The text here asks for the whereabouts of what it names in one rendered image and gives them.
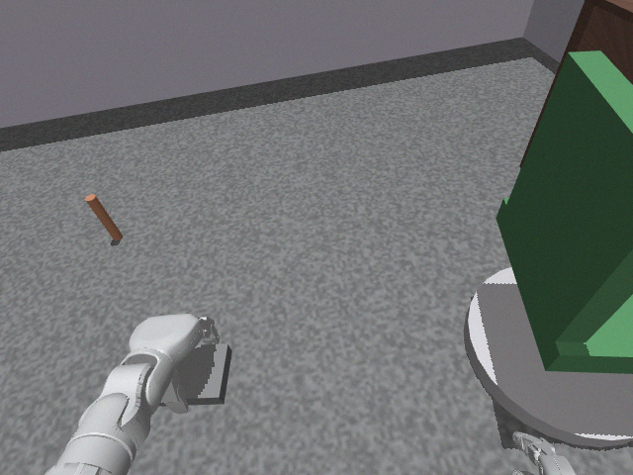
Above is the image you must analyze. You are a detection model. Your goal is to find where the right robot hand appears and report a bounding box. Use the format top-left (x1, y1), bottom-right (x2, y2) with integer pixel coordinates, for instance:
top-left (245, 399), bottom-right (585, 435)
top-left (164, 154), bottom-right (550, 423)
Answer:
top-left (512, 431), bottom-right (577, 475)

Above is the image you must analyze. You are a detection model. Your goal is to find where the office chair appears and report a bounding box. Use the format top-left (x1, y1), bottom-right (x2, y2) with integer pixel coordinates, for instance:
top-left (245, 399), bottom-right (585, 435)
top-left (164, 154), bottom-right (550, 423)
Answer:
top-left (464, 50), bottom-right (633, 447)

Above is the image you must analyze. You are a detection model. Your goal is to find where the desk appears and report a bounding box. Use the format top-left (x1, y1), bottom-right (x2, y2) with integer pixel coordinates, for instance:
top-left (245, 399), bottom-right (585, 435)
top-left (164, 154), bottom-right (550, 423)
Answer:
top-left (519, 0), bottom-right (633, 167)

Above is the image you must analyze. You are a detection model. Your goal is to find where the left robot arm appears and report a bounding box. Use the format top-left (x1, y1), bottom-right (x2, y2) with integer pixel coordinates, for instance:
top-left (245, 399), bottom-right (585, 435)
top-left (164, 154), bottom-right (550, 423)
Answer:
top-left (45, 348), bottom-right (174, 475)

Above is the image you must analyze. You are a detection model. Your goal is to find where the left robot hand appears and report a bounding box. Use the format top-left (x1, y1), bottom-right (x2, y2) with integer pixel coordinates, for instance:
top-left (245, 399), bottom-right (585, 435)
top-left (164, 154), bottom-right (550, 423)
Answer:
top-left (129, 314), bottom-right (220, 414)

